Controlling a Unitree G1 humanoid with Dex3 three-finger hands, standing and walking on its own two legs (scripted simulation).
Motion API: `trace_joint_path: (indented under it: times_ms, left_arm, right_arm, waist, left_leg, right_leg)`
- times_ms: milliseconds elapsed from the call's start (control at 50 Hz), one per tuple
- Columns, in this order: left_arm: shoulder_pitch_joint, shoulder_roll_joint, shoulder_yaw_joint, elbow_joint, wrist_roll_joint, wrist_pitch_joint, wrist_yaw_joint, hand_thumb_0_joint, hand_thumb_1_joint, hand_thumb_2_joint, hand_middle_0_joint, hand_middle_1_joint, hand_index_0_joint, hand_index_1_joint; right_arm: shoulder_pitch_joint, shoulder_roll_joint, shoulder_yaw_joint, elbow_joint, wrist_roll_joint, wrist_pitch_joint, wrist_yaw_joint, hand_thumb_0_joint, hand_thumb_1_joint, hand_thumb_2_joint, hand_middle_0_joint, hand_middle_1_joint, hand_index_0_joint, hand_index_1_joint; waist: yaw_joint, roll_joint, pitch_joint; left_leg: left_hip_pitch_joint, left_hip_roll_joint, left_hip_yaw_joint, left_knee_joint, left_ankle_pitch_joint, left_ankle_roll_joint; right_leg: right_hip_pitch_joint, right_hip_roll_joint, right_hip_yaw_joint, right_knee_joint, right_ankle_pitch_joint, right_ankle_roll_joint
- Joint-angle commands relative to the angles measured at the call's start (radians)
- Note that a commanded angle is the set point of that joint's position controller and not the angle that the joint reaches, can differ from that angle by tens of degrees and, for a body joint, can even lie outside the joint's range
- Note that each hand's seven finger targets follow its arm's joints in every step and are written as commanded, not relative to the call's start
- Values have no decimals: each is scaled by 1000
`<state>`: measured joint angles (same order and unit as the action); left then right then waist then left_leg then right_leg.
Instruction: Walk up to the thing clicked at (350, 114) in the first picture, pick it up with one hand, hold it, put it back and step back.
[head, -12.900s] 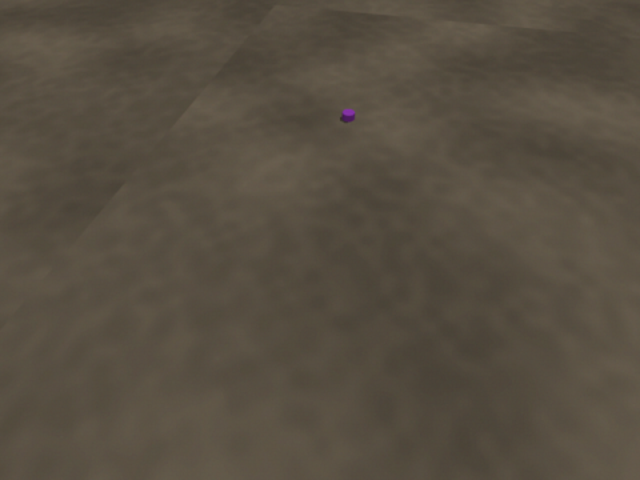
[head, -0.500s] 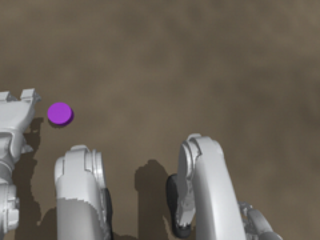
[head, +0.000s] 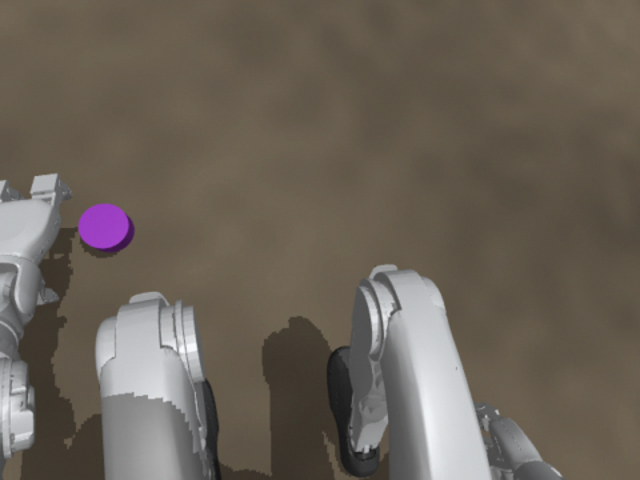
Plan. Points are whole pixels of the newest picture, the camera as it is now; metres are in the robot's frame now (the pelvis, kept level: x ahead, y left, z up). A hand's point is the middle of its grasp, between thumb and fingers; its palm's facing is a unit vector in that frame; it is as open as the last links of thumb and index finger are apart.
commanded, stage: approach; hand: left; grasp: from above
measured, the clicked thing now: (107, 228) +0.44 +0.27 -0.30
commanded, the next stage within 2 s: close in in 0.38 s
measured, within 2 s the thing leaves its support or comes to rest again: neither
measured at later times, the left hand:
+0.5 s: hand (108, 193) +0.47 +0.24 -0.20, palm faces -0.41 -0.06 -0.91, open 13.7 cm
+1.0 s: hand (107, 243) +0.41 +0.25 -0.26, palm faces -0.46 -0.09 -0.89, open 13.8 cm
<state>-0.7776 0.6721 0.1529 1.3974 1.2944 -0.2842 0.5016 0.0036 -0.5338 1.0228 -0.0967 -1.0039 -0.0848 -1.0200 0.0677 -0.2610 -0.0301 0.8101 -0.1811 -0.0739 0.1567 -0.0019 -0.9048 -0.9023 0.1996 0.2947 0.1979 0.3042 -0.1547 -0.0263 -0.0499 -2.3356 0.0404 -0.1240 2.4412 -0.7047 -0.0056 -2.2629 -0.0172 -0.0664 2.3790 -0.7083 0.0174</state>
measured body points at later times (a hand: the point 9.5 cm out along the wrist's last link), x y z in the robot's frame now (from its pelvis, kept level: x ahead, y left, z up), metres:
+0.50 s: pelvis +0.00 +0.00 -0.01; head +0.26 +0.05 +0.36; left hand +0.49 +0.24 -0.15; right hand +0.02 -0.28 -0.11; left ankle +0.07 +0.13 -0.29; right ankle +0.09 -0.12 -0.29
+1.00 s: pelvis +0.00 +0.01 -0.02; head +0.25 +0.10 +0.34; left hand +0.43 +0.26 -0.21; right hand +0.07 -0.27 -0.11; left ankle +0.07 +0.13 -0.29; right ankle +0.09 -0.12 -0.29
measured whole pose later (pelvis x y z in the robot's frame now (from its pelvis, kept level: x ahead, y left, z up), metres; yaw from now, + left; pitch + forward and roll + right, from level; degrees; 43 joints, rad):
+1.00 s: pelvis +0.00 +0.01 -0.02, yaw -4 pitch +30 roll -11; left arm -0.89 0.75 0.09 1.64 1.38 -0.32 0.71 0.00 -0.44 0.89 -0.06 -1.08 -0.11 -1.02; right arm 0.04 -0.29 0.11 0.81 -0.28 -0.15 0.23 0.00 -0.90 -0.90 0.20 0.29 0.20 0.30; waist -0.28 -0.10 0.04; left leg -2.37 0.04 -0.20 2.55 -0.73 0.00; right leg -2.26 0.00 -0.12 2.43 -0.70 0.04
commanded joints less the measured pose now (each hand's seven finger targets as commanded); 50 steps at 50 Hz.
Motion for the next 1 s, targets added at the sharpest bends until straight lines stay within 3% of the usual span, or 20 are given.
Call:
trace_joint_path:
  times_ms: [0, 100, 180, 240, 320, 400, 440, 480, 520, 540, 580, 600, 620, 660, 700, 720, 800, 840, 900, 980]
  left_arm:
    - [-283, 232, 17, -127, -14, 0, 42, 0, -522, 979, -55, -1042, -69, -1027]
    - [-451, 157, -76, -71, -6, 4, 56, 0, -502, 961, -51, -1068, -80, -1039]
    - [-518, 124, -117, 4, -2, 26, 82, 0, -484, 944, -49, -1094, -90, -1051]
    - [-533, 226, -59, 35, 20, 68, 114, 0, -473, 939, -48, -1101, -96, -1052]
    - [-503, 259, -14, 135, 31, 133, 138, 0, -458, 916, -45, -1115, -103, -1055]
    - [-441, 295, 3, 155, 5, 184, 123, 0, -452, 899, -44, -1127, -111, -1058]
    - [-368, 358, 56, 111, -35, 196, 109, 0, -453, 900, -50, -1129, -116, -1061]
    - [-290, 338, 61, 109, -62, 207, 80, 0, -467, 890, -42, -1125, -109, -1054]
    - [-289, 313, 38, 93, -81, 199, 46, 0, -455, 869, -36, -1131, -112, -1051]
    - [-334, 301, 13, 81, -88, 187, 22, 0, -459, 870, -37, -1130, -112, -1051]
    - [-385, 301, 7, 16, -104, 152, -12, 0, -454, 868, -37, -1130, -114, -1051]
    - [-347, 352, 56, 58, -106, 137, -19, 0, -458, 876, -40, -1135, -114, -1057]
    - [-364, 343, 48, 49, -97, 116, -32, 0, -476, 889, -43, -1113, -107, -1045]
    - [-465, 181, -67, -6, -110, 55, -54, 0, -479, 892, -44, -1110, -104, -1047]
    - [-489, 177, -103, 5, -102, -2, -51, 0, -458, 891, -44, -1119, -103, -1057]
    - [-455, 240, -80, 4, -92, -29, -36, 0, -450, 881, -43, -1118, -108, -1050]
    - [-404, 243, -78, 94, -12, -86, 61, 0, -451, 891, -38, -1073, -95, -1013]
    - [-399, 276, -47, 101, 33, -91, 130, 0, -449, 891, -36, -1072, -91, -1014]
    - [-387, 289, -28, 131, 85, -57, 238, 0, -451, 890, -37, -1066, -89, -1012]
    - [-413, 262, -44, 165, 89, 30, 351, 0, -465, 887, -36, -1055, -85, -1004]
  right_arm:
    - [192, -239, -67, -14, -4, -6, -15, 0, -894, -891, 200, 300, 200, 300]
    - [220, -245, -47, 5, -10, -20, -14, 0, -894, -891, 200, 300, 200, 300]
    - [227, -256, -27, 8, -18, -37, -12, 0, -895, -891, 200, 300, 200, 300]
    - [245, -269, -3, -1, -24, -38, -10, 0, -894, -891, 200, 300, 200, 300]
    - [225, -276, 23, -32, -37, -35, 6, 0, -896, -892, 200, 300, 200, 300]
    - [217, -276, 46, -61, -33, -32, 25, 0, -897, -891, 200, 300, 200, 300]
    - [204, -266, 45, -74, -18, -25, 26, 0, -898, -892, 200, 300, 200, 300]
    - [211, -255, 45, -80, -16, -20, 34, 0, -900, -895, 200, 300, 200, 300]
    - [208, -249, 39, -73, -12, -17, 36, 0, -899, -895, 200, 300, 200, 300]
    - [227, -254, 37, -72, -9, -23, 38, 0, -901, -896, 200, 300, 200, 300]
    - [239, -261, 32, -60, -6, -24, 33, 0, -900, -895, 200, 300, 200, 300]
    - [264, -282, 20, -42, -14, -20, 29, 0, -900, -895, 200, 300, 200, 300]
    - [285, -286, 17, -42, -12, -23, 29, 0, -902, -896, 200, 300, 200, 300]
    - [271, -274, 26, -51, -18, -37, 32, 0, -902, -897, 200, 300, 200, 300]
    - [276, -271, 31, -22, -24, -47, 30, 0, -901, -899, 200, 300, 200, 300]
    - [273, -285, 32, -30, -23, -48, 26, 0, -901, -899, 200, 300, 200, 300]
    - [238, -295, 49, -29, -46, -55, 31, 0, -895, -896, 200, 300, 200, 300]
    - [215, -303, 58, -18, -60, -59, 35, 0, -894, -896, 200, 300, 200, 300]
    - [173, -311, 72, 7, -99, -74, 52, 0, -895, -897, 200, 300, 200, 300]
    - [119, -325, 78, 20, -128, -97, 92, 0, -897, -897, 200, 300, 200, 300]
  waist:
    - [-15, 231, -685]
    - [-102, 246, -625]
    - [-133, 257, -614]
    - [-110, 295, -649]
    - [-110, 356, -656]
    - [-102, 313, -647]
    - [-44, 304, -698]
    - [-37, 248, -704]
    - [-59, 209, -656]
    - [-92, 188, -614]
    - [-98, 203, -636]
    - [-110, 175, -621]
    - [-124, 162, -584]
    - [-174, 195, -556]
    - [-180, 205, -521]
    - [-154, 207, -519]
    - [-146, 280, -529]
    - [-136, 329, -548]
    - [-138, 377, -547]
    - [-167, 401, -531]
  left_leg:
    - [525, -39, 89, -230, 211, 36]
    - [508, -33, 71, -216, 167, 35]
    - [502, -32, 65, -213, 146, 31]
    - [519, -33, 76, -210, 189, 29]
    - [536, -31, 76, -221, 213, 21]
    - [468, -32, 93, -194, 239, 41]
    - [437, -31, 102, -195, 258, 49]
    - [407, -29, 104, -188, 273, 56]
    - [361, -29, 98, -182, 228, 62]
    - [340, -27, 91, -169, 199, 65]
    - [349, -27, 77, -176, 197, 60]
    - [338, -24, 69, -168, 195, 59]
    - [330, -25, 65, -163, 177, 57]
    - [349, -27, 55, -156, 132, 46]
    - [369, -28, 43, -152, 83, 38]
    - [372, -29, 42, -155, 77, 34]
    - [470, -26, 29, -172, 106, 15]
    - [506, -26, 30, -174, 151, 10]
    - [537, -25, 33, -176, 214, 3]
    - [524, -17, 27, -160, 240, 0]
  right_leg:
    - [299, 40, -74, -236, 240, -41]
    - [235, 42, -92, -231, 207, -40]
    - [226, 47, -104, -242, 196, -40]
    - [265, 47, -101, -232, 240, -41]
    - [268, 49, -111, -202, 268, -49]
    - [347, 58, -96, -212, 321, -41]
    - [425, 63, -80, -220, 341, -35]
    - [486, 64, -73, -223, 362, -26]
    - [467, 67, -70, -233, 322, -24]
    - [431, 62, -72, -231, 294, -23]
    - [435, 62, -78, -233, 285, -28]
    - [443, 64, -82, -233, 283, -27]
    - [418, 60, -83, -229, 260, -27]
    - [355, 61, -96, -238, 208, -37]
    - [315, 65, -106, -245, 151, -39]
    - [320, 64, -111, -250, 130, -39]
    - [272, 66, -148, -193, 160, -42]
    - [270, 72, -159, -172, 200, -41]
    - [258, 80, -169, -150, 251, -40]
    - [238, 86, -179, -132, 286, -34]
